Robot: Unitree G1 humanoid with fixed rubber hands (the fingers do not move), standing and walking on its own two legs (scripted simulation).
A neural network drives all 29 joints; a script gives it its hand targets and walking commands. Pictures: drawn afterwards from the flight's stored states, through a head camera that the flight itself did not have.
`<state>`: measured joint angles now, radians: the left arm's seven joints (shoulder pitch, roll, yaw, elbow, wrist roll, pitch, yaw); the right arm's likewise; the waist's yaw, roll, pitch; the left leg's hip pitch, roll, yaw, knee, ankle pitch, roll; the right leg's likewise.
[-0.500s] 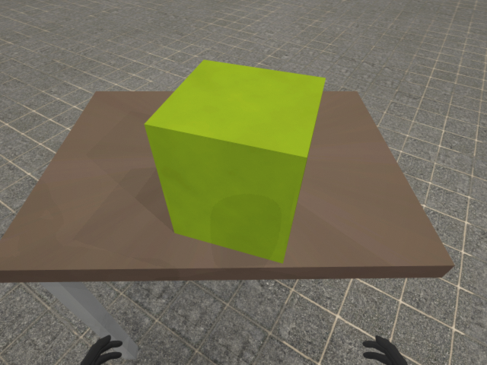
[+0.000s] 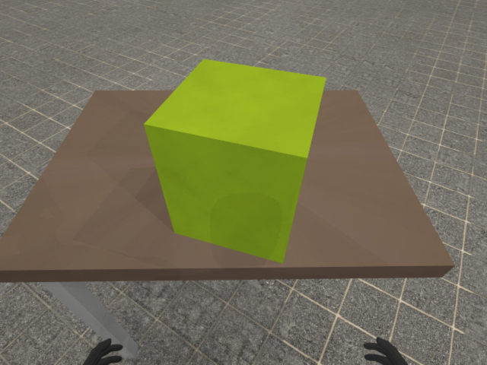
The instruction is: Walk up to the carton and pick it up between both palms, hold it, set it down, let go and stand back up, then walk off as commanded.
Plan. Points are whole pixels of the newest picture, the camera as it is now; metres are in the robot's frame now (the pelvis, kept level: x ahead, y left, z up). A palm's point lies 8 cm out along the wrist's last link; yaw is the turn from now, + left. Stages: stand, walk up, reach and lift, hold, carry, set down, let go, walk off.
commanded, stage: stand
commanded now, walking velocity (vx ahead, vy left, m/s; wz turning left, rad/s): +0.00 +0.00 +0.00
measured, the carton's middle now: (243, 162) +0.43 +0.02 +0.12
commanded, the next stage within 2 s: none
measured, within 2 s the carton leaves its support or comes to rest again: neither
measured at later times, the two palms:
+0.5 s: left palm out of the picture +0.12 +0.27 -0.09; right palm out of the picture +0.13 -0.24 -0.09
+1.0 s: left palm out of the picture +0.11 +0.27 -0.09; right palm out of the picture +0.12 -0.24 -0.08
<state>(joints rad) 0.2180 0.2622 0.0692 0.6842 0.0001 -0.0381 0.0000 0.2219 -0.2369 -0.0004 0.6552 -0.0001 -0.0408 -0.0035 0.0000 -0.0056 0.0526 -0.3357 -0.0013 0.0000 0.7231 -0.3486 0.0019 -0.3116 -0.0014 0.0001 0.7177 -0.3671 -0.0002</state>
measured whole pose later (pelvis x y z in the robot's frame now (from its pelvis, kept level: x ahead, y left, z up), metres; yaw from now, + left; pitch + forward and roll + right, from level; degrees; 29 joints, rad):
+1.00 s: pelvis -0.01 +0.00 +0.01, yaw +0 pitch -2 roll +0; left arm 0.22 0.27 0.07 0.72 0.00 -0.04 0.00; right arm 0.20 -0.24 0.00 0.69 0.00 -0.04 0.00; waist 0.00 -0.01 0.05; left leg -0.34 0.00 0.00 0.67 -0.31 0.00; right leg -0.31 0.00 0.00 0.66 -0.32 0.00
